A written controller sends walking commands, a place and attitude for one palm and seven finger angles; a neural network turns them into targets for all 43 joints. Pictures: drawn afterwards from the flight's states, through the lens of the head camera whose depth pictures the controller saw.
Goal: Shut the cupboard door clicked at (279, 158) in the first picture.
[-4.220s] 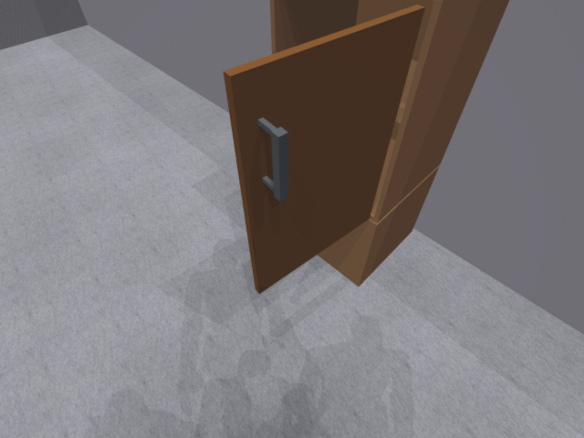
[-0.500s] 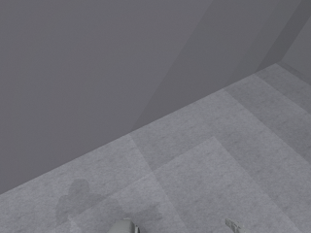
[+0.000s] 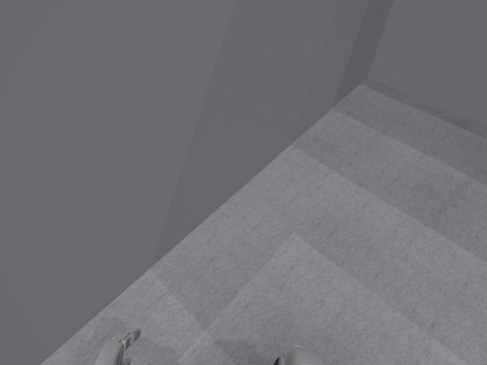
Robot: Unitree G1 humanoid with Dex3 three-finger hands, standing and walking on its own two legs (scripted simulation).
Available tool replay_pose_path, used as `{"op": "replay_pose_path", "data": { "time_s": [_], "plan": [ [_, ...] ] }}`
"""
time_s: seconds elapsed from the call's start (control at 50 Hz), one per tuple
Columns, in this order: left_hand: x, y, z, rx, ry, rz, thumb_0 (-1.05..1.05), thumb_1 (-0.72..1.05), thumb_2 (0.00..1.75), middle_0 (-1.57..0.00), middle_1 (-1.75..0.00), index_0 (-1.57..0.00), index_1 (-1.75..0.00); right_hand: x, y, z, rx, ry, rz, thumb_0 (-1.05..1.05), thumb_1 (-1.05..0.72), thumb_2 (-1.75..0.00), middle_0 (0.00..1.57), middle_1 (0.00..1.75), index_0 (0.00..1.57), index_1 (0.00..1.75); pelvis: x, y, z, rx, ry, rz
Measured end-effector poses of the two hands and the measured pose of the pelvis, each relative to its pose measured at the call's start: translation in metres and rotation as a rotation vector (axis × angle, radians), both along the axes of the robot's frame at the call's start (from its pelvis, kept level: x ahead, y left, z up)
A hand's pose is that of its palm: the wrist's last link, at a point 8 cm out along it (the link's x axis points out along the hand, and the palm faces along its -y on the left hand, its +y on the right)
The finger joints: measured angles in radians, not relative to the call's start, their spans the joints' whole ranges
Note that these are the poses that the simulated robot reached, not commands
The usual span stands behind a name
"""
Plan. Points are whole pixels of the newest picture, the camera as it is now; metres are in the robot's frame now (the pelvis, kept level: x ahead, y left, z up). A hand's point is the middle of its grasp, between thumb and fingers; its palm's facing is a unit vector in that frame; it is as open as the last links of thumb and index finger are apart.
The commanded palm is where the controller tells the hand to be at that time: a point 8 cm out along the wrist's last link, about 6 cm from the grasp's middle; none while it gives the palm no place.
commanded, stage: turn to face it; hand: left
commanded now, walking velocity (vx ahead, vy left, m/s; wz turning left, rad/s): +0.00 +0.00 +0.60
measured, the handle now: out of the picture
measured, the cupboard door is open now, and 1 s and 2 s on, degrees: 83 83 83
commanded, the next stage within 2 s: none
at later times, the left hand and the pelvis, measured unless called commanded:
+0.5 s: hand out of the picture +0.11 +0.24 -0.16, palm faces +0.32 -0.92 -0.22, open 7.3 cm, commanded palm none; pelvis +0.09 +0.02 +0.02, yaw +17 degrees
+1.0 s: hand out of the picture +0.08 +0.15 -0.13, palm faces +0.59 -0.77 -0.26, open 7.3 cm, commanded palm none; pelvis +0.14 -0.05 +0.02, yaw +37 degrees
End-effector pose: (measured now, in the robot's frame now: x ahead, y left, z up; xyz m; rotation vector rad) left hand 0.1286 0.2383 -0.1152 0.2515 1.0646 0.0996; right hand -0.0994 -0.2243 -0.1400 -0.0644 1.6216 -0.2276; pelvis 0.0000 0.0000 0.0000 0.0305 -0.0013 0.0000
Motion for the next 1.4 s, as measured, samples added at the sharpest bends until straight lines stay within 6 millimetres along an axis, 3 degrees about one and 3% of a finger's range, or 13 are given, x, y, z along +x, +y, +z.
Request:
{"op": "replay_pose_path", "data": {
  "time_s": [0.06, 0.16, 0.32, 0.42, 0.52, 0.62, 0.76, 0.86, 1.0, 1.14, 1.22, 1.3, 1.4],
  "plan": [
    [0.01, -0.014, 0.004, -0.023, 0.001, 0.033, 0.0, 0.91, 0.9, -0.2, -0.3, -0.2, -0.3, 0.031, -0.002, 0.004, 0.017, 0.006, 0.025, 0.01, -0.91, -0.89, 0.2, 0.3, 0.19, 0.3, 0.015, -0.006, 0.008, -0.008, -0.005, 0.045],
    [0.004, -0.028, 0.003, -0.078, 0.04, 0.13, -0.01, 0.92, 0.9, -0.2, -0.3, -0.2, -0.3, 0.109, -0.003, 0.015, 0.019, -0.095, 0.102, 0.01, -0.91, -0.89, 0.2, 0.3, 0.19, 0.3, 0.037, -0.009, 0.019, -0.018, 0.014, 0.113],
    [-0.012, 0.002, -0.021, -0.118, 0.056, 0.283, -0.02, 0.93, 0.9, -0.2, -0.3, -0.2, -0.3, 0.233, 0.004, 0.021, -0.041, -0.268, 0.302, 0.01, -0.92, -0.89, 0.2, 0.3, 0.19, 0.3, 0.064, 0.008, 0.009, -0.055, 0.019, 0.224],
    [-0.037, 0.028, -0.031, -0.095, 0.157, 0.359, 0.0, 0.92, 0.9, -0.2, -0.3, -0.2, -0.3, 0.285, 0.011, 0.027, -0.084, -0.358, 0.388, 0.01, -0.92, -0.89, 0.2, 0.3, 0.19, 0.3, 0.076, 0.018, 0.004, -0.055, 0.038, 0.266],
    [-0.045, 0.042, -0.011, -0.054, 0.17, 0.427, 0.0, 0.92, 0.9, -0.2, -0.3, -0.2, -0.3, 0.312, 0.014, 0.037, -0.076, -0.359, 0.455, 0.0, -0.91, -0.89, 0.2, 0.3, 0.19, 0.3, 0.088, 0.016, 0.017, -0.059, 0.05, 0.314],
    [-0.041, 0.04, 0.004, -0.013, 0.147, 0.473, 0.01, 0.91, 0.9, -0.2, -0.3, -0.19, -0.3, 0.333, 0.008, 0.032, -0.04, -0.34, 0.501, 0.0, -0.9, -0.89, 0.2, 0.3, 0.2, 0.3, 0.1, 0.004, 0.021, -0.054, 0.044, 0.362],
    [-0.033, 0.009, 0.014, 0.049, 0.084, 0.531, 0.0, 0.91, 0.9, -0.2, -0.3, -0.2, -0.3, 0.373, -0.013, 0.002, 0.028, -0.32, 0.554, 0.01, -0.9, -0.89, 0.2, 0.3, 0.2, 0.3, 0.119, -0.029, 0.008, -0.022, 0.034, 0.456],
    [-0.05, -0.024, 0.023, 0.031, 0.109, 0.611, 0.0, 0.91, 0.9, -0.2, -0.3, -0.2, -0.3, 0.41, -0.014, 0.007, 0.052, -0.319, 0.631, 0.01, -0.9, -0.89, 0.2, 0.3, 0.19, 0.3, 0.127, -0.041, 0.018, 0.002, 0.022, 0.542],
    [-0.082, -0.059, 0.015, -0.035, 0.148, 0.734, 0.0, 0.92, 0.9, -0.2, -0.3, -0.2, -0.3, 0.454, 0.013, 0.022, 0.071, -0.346, 0.765, 0.01, -0.91, -0.89, 0.2, 0.3, 0.19, 0.3, 0.135, -0.049, 0.024, 0.012, 0.029, 0.652],
    [-0.141, -0.071, -0.01, -0.09, 0.2, 0.881, 0.0, 0.91, 0.9, -0.2, -0.3, -0.2, -0.3, 0.487, 0.076, 0.027, 0.09, -0.427, 0.939, 0.01, -0.91, -0.89, 0.19, 0.3, 0.19, 0.3, 0.13, -0.038, 0.012, -0.015, 0.017, 0.759],
    [-0.171, -0.067, -0.024, -0.11, 0.249, 0.947, 0.0, 0.91, 0.9, -0.2, -0.3, -0.2, -0.3, 0.492, 0.105, 0.031, 0.1, -0.494, 1.01, 0.01, -0.9, -0.89, 0.2, 0.3, 0.19, 0.3, 0.124, -0.031, 0.004, -0.016, 0.014, 0.802],
    [-0.173, -0.056, -0.013, -0.097, 0.23, 0.984, 0.01, 0.91, 0.9, -0.2, -0.3, -0.2, -0.3, 0.485, 0.11, 0.037, 0.091, -0.478, 1.038, 0.0, -0.9, -0.89, 0.2, 0.3, 0.2, 0.3, 0.123, -0.028, 0.013, -0.035, 0.011, 0.841],
    [-0.158, -0.043, 0.004, -0.055, 0.153, 1.001, 0.01, 0.91, 0.9, -0.2, -0.3, -0.2, -0.3, 0.476, 0.102, 0.035, 0.094, -0.417, 1.056, 0.0, -0.9, -0.89, 0.2, 0.3, 0.2, 0.3, 0.128, -0.03, 0.02, -0.044, 0.012, 0.883]
  ]
}}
